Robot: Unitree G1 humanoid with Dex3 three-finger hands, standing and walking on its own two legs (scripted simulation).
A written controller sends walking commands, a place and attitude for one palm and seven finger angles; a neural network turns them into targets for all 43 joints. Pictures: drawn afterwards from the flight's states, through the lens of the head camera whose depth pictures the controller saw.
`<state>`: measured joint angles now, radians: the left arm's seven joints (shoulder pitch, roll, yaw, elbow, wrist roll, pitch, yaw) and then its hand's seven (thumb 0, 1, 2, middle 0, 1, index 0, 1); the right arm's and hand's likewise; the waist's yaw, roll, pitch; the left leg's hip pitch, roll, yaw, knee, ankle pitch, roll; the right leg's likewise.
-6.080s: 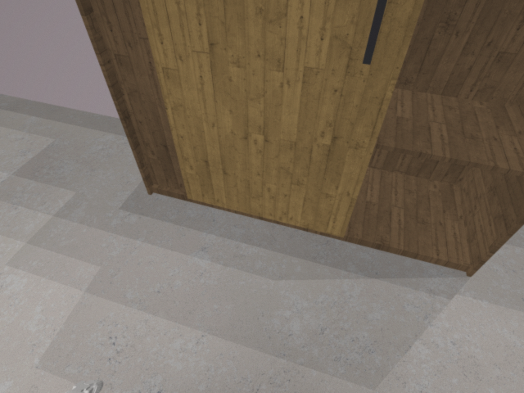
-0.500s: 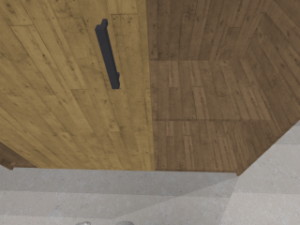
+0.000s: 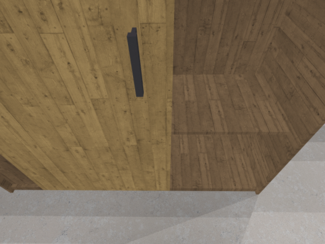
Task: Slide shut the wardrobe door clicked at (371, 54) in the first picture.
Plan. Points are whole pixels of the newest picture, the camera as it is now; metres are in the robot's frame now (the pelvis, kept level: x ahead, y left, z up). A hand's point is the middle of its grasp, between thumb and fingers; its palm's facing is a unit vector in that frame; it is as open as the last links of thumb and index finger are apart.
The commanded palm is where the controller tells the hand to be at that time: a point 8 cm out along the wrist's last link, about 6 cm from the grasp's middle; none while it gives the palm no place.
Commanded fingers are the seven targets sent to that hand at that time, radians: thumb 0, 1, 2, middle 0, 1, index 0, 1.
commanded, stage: come to a stop and stand still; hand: left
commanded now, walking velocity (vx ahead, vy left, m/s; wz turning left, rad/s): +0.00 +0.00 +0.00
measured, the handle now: (137, 64) +0.51 +0.10 +0.19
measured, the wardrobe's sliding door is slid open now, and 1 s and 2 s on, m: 0.54 0.54 0.54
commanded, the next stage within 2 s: look again from close up in 0.62 s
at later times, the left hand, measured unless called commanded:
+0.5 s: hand out of the picture -0.04 +0.14 -0.17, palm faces +0.01 -0.98 -0.17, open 7.4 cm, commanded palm none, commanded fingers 0.00 0.90 0.90 -0.20 -0.30 -0.20 -0.30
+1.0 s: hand out of the picture +0.01 +0.18 -0.18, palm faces +0.00 -0.98 -0.21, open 7.4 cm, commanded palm none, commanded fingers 0.00 0.90 0.90 -0.20 -0.30 -0.20 -0.30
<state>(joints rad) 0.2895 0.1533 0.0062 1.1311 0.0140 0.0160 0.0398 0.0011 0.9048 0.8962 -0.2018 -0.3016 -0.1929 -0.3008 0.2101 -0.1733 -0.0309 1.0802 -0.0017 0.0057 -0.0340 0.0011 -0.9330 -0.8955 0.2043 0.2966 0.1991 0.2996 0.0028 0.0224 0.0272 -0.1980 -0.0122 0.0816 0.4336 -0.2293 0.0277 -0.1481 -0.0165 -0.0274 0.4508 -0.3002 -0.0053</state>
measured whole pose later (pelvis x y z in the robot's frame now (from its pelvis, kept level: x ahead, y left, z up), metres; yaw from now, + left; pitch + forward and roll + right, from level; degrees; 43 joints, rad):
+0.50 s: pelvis -0.02 -0.02 +0.00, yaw +0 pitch -1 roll +0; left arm 0.32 0.10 -0.01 1.14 0.02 -0.02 0.05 0.00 0.91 0.90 -0.20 -0.30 -0.20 -0.30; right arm 0.36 -0.12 0.00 1.17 -0.01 0.01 -0.02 0.00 -0.91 -0.90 0.20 0.30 0.20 0.30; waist -0.02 0.03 0.02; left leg -0.23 0.03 0.06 0.45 -0.21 0.00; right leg -0.15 0.03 -0.04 0.41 -0.25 -0.03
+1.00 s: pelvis -0.01 +0.00 +0.00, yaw +0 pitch -1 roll +0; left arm 0.30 0.16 -0.02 1.07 0.02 -0.01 0.04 0.00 0.90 0.90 -0.20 -0.30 -0.19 -0.30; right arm 0.27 -0.17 0.01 1.10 -0.01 -0.02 -0.02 0.01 -0.92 -0.90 0.20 0.30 0.20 0.30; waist -0.01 0.00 0.00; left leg -0.22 -0.01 0.08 0.48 -0.25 0.03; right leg -0.17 -0.01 -0.02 0.50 -0.31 0.00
